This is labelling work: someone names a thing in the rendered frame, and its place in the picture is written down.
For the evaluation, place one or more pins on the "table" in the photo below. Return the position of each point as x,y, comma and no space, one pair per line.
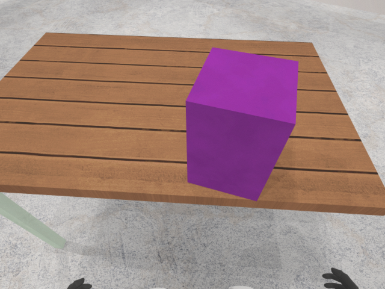
104,116

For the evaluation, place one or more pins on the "carton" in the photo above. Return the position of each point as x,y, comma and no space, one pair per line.
240,113

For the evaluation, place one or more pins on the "robot right hand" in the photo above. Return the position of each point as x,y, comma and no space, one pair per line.
340,276

